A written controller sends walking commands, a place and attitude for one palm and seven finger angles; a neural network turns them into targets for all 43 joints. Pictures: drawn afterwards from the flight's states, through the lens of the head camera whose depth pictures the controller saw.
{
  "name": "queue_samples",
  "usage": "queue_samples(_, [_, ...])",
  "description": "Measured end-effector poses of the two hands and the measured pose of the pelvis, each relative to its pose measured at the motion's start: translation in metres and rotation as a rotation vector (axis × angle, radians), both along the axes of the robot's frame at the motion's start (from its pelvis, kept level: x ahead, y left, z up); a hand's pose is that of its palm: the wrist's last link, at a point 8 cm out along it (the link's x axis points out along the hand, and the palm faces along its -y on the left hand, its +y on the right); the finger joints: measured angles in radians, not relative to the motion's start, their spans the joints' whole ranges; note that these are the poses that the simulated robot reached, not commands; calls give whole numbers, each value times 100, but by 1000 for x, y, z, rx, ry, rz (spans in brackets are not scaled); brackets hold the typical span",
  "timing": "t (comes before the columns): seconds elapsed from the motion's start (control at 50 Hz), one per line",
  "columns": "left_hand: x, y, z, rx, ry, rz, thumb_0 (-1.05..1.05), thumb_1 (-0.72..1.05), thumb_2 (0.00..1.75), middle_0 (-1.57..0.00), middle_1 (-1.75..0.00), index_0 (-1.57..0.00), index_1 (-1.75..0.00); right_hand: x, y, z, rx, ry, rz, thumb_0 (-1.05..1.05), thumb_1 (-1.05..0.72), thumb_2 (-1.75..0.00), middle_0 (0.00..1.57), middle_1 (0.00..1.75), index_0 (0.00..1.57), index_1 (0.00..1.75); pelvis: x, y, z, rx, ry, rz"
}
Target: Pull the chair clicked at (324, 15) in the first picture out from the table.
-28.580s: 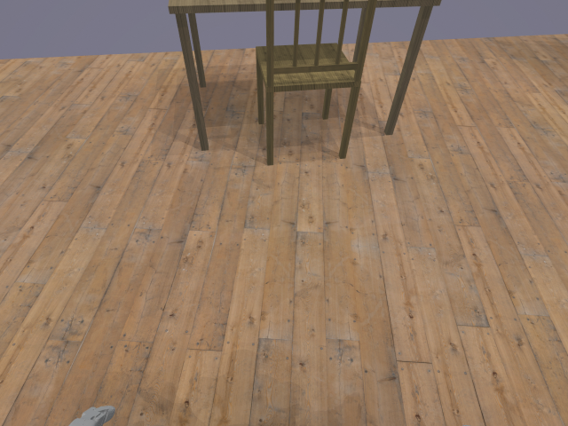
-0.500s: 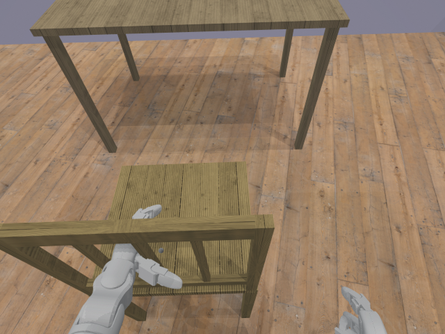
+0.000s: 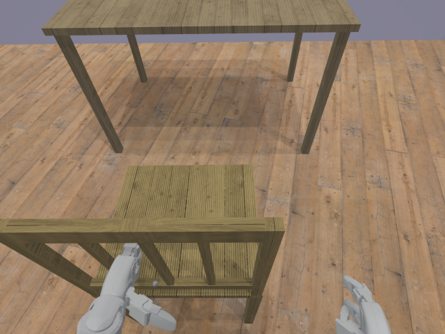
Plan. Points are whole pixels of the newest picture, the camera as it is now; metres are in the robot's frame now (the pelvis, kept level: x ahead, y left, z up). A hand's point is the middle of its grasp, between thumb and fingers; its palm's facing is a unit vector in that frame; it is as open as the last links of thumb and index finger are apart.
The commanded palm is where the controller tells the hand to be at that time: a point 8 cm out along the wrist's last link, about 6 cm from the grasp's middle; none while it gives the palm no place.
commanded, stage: draw the fingers out of the gap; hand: left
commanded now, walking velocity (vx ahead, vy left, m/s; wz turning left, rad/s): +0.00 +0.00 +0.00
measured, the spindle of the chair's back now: (159, 263) +0.26 +0.14 -0.06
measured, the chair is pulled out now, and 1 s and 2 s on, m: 0.70 0.70 0.70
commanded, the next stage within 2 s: draw the hand back to the body in 0.46 s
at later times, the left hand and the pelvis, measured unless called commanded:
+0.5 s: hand out of the picture +0.14 +0.14 -0.02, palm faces -0.03 -0.99 -0.17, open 17.5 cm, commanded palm +0.12 +0.19 +0.00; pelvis -0.01 +0.01 -0.01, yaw +1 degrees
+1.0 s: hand (109, 329) +0.14 +0.17 +0.04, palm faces -0.02 -0.99 -0.11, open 17.3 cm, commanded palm +0.11 +0.23 +0.08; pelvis -0.03 +0.00 -0.03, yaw +1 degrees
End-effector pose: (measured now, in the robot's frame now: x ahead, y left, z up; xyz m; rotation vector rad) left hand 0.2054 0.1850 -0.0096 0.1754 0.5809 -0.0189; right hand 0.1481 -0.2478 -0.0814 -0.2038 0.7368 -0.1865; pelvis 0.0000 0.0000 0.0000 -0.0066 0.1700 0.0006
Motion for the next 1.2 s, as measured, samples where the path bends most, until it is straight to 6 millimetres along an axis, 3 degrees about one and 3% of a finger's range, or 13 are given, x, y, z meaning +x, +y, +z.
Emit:
queue_samples(0.2, [-28,13,6,28,-25,30,-2,-54,20,0,0,-1,0,7,13,2,0,-48,31,1,-90,-90,21,30,20,30,-7,2,-5,-7,-4,14])
queue_samples(0.48, [-77,5,8,5,7,39,-2,-54,20,0,0,-1,0,14,21,7,-1,-118,23,1,-90,-90,21,30,20,30,-11,6,-12,-11,-1,18])
queue_samples(0.62, [-92,6,10,-17,-5,60,-2,-54,20,0,0,0,0,16,25,4,6,-134,26,1,-90,-90,20,30,20,30,-14,6,-16,-16,6,22])
queue_samples(0.78, [-80,19,51,-106,-385,113,-2,-54,20,-1,0,-1,0,12,25,-9,17,-123,38,1,-90,-90,20,30,20,30,-20,1,-27,-21,25,24])
queue_samples(0.84, [-81,22,55,-100,-462,72,-2,-54,20,0,0,-2,-1,9,25,-18,35,-107,37,1,-90,-90,20,30,20,30,-23,0,-31,-22,33,20])
queue_samples(0.96, [-83,32,59,-69,-438,-4,-2,-54,20,0,0,-3,-1,4,23,-25,62,-90,13,1,-90,-90,20,30,20,30,-27,-1,-31,-24,18,20])
queue_samples(1.08, [-88,41,73,-65,-389,14,-2,-52,21,0,0,-9,-4,4,22,-14,73,-126,-19,1,-90,-90,20,30,20,30,-23,-2,-20,-23,-11,21])
queue_samples(1.2, [-88,65,117,225,-435,137,-2,-41,27,-2,-3,-10,-6,8,23,2,39,-114,21,1,-90,-90,20,30,20,30,-16,-3,-4,-26,-77,24])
